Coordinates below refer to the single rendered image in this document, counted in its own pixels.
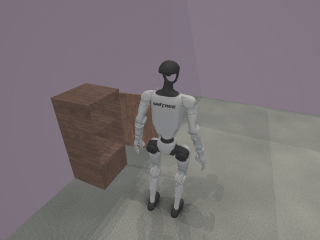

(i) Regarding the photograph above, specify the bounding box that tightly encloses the robot right forearm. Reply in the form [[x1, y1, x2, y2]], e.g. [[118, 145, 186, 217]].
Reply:
[[191, 125, 206, 156]]

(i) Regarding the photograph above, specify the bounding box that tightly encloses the left robot hand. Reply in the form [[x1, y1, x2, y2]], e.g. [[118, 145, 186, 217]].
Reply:
[[134, 139, 145, 154]]

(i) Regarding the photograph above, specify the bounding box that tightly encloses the humanoid robot torso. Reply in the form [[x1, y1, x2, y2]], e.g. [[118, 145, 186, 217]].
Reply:
[[150, 88, 185, 156]]

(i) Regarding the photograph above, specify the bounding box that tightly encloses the robot head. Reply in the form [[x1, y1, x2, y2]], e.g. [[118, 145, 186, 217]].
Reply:
[[155, 60, 180, 97]]

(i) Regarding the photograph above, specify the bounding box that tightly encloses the right robot upper arm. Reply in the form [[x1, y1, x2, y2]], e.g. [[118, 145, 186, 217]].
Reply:
[[181, 94, 198, 135]]

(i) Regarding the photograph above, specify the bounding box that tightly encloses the cupboard door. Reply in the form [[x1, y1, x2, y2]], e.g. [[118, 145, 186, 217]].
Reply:
[[119, 92, 159, 148]]

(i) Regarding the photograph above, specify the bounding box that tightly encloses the robot left forearm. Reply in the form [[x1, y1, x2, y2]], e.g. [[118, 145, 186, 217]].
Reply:
[[134, 116, 144, 141]]

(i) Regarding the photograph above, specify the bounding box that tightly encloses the right robot hand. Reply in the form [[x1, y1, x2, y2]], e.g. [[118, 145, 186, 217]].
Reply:
[[195, 153, 207, 171]]

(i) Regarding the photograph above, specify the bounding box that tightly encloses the left robot upper arm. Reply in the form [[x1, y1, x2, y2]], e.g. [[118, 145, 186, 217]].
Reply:
[[136, 90, 155, 125]]

